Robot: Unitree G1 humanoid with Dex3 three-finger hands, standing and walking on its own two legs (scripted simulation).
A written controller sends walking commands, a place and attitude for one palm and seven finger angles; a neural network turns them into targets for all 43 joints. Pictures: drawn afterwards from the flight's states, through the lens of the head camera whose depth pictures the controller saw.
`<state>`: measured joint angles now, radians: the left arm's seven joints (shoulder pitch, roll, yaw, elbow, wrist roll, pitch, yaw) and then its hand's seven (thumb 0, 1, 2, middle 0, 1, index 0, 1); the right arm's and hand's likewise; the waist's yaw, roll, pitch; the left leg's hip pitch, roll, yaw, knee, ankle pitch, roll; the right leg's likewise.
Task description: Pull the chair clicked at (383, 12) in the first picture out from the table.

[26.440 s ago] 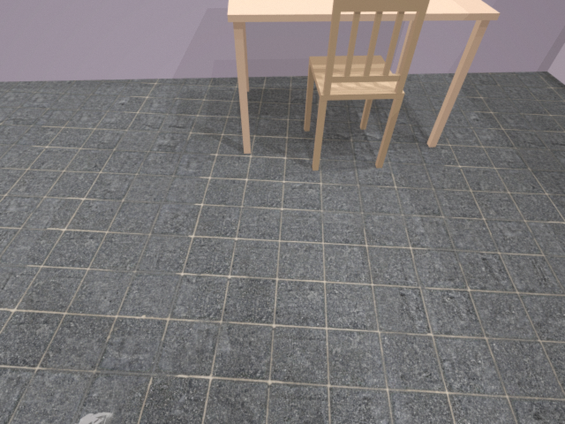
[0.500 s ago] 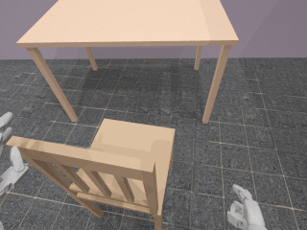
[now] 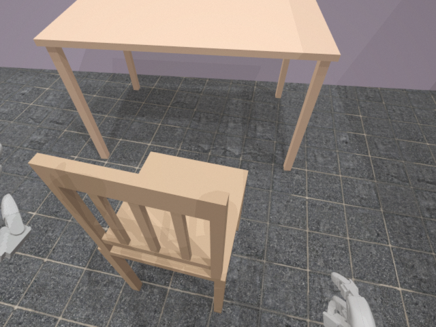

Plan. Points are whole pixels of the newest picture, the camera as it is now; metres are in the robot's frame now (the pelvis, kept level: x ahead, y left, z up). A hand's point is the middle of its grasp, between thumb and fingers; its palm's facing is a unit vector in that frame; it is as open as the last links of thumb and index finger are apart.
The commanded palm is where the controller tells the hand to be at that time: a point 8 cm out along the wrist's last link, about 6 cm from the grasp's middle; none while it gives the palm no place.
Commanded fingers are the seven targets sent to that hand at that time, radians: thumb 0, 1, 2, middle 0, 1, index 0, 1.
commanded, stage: step back with the hand held close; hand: left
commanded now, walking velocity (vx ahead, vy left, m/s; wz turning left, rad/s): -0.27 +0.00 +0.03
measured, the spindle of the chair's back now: (146, 227) +0.33 +0.19 -0.10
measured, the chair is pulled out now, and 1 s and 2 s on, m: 0.58 0.58 0.58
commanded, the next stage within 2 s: stop stepping back and stand still in 1.02 s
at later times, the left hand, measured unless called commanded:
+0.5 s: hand (10, 244) +0.18 +0.27 +0.17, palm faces +0.45 -0.71 -0.54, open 7.4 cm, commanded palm +0.11 +0.30 +0.18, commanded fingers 0.00 0.90 0.90 -0.20 -0.30 -0.20 -0.30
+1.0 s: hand out of the picture +0.11 +0.25 +0.17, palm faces +0.44 -0.76 -0.47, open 7.4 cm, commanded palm +0.05 +0.28 +0.18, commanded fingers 0.00 0.90 0.90 -0.20 -0.30 -0.20 -0.30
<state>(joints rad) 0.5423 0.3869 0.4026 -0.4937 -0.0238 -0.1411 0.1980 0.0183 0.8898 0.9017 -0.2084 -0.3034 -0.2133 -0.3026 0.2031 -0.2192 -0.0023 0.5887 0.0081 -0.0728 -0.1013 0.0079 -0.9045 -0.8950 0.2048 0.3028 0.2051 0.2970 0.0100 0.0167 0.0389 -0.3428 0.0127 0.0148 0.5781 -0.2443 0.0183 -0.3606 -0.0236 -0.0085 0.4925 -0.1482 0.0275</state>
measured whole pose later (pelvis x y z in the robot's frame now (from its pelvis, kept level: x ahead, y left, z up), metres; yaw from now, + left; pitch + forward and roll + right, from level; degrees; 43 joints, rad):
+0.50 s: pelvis -0.02 -0.01 -0.01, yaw +2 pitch +1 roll -1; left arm 0.57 0.46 0.47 -0.56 -0.01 -0.20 0.19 0.02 0.89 0.90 -0.21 -0.30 -0.22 -0.30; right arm 0.19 -0.20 -0.02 0.61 0.00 -0.10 -0.10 0.01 -0.90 -0.89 0.20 0.30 0.21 0.30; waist -0.02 0.00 0.05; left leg -0.43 0.01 -0.02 0.65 -0.23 0.01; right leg -0.42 -0.01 0.00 0.63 -0.19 0.02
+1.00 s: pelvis -0.09 -0.02 +0.00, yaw +0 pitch +1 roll -2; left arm 0.57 0.43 0.46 -0.57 -0.05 -0.22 0.17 0.02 0.89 0.90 -0.21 -0.30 -0.21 -0.30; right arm 0.16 -0.16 -0.02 0.66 -0.02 -0.16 -0.07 0.01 -0.90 -0.89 0.20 0.30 0.20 0.30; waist 0.02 -0.02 0.05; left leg -0.41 0.06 0.00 0.56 -0.16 -0.01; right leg -0.33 0.00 -0.01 0.71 -0.38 0.01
